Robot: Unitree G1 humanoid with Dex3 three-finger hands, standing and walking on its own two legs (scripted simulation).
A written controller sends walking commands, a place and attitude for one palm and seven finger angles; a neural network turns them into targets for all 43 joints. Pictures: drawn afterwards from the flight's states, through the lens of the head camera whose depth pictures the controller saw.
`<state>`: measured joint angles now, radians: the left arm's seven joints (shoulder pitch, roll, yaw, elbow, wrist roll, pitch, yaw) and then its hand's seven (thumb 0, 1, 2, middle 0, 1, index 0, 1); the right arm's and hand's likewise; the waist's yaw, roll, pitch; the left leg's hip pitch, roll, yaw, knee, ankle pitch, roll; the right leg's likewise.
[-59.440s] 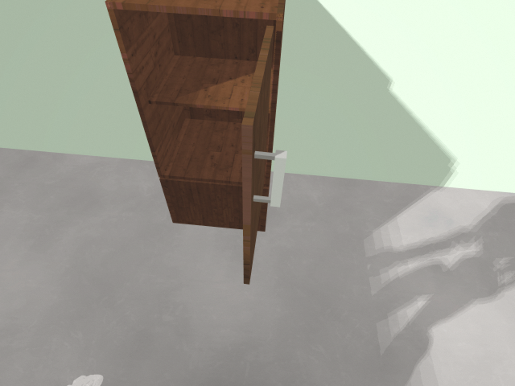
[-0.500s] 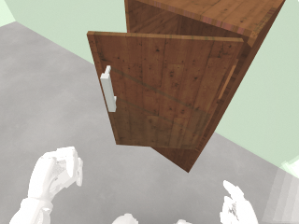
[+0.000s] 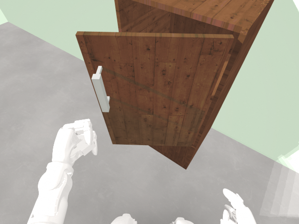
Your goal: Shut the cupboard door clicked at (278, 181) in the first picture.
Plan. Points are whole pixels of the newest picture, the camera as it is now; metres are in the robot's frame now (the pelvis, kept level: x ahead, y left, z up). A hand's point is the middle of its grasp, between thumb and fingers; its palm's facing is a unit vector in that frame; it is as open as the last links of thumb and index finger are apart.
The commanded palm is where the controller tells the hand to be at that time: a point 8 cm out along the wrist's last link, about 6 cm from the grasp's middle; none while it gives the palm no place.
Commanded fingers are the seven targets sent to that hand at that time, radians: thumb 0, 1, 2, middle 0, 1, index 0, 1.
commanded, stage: bring the fist close to the handle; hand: left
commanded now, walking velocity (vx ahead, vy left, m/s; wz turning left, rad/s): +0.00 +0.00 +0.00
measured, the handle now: (103, 90) +0.50 +0.17 +0.06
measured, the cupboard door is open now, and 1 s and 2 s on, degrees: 33 33 20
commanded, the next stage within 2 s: push the door shut along its arc in 0.92 s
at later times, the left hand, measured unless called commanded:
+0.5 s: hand (111, 115) +0.39 +0.13 +0.07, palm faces -0.02 -1.00 -0.02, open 3.1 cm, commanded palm +0.38 +0.18 +0.06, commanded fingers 0.00 0.90 0.90 -1.30 -1.50 -1.30 -1.50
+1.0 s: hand (113, 113) +0.39 +0.12 +0.07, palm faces -0.01 -1.00 -0.02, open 3.1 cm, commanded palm +0.37 +0.17 +0.06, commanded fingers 0.00 0.90 0.90 -1.30 -1.50 -1.30 -1.50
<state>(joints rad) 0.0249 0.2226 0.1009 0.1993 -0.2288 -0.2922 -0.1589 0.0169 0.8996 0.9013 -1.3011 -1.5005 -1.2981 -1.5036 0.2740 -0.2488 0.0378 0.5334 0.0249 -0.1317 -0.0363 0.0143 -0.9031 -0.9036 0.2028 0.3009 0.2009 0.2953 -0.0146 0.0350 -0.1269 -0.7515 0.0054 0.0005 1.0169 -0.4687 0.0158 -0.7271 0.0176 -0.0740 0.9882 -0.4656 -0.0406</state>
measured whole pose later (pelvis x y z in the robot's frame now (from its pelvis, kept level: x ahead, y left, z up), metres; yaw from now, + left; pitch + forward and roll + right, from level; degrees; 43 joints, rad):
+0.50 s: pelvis +0.00 +0.00 +0.00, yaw -1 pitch +14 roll +0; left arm -0.37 0.19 0.11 0.60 -0.16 -0.36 -0.07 0.02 0.90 0.90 -1.30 -1.50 -1.30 -1.50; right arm 0.27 -0.24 0.02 0.60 0.02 -0.07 -0.02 0.01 -0.90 -0.90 0.20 0.30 0.20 0.30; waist -0.04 0.03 -0.12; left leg -0.78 0.01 0.01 1.00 -0.46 0.01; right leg -0.77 0.02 -0.06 0.99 -0.46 -0.04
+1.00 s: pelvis +0.00 +0.00 +0.00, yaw -1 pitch +14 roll +0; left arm -0.41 0.18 0.13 0.69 -0.15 -0.43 -0.06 0.02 0.90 0.90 -1.30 -1.50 -1.30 -1.50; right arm 0.31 -0.25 0.00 0.62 0.01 -0.03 0.00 0.01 -0.91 -0.90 0.20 0.30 0.20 0.29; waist -0.05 0.03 -0.12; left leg -0.78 0.01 0.03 0.98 -0.44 0.02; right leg -0.77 0.02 -0.05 0.97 -0.44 -0.04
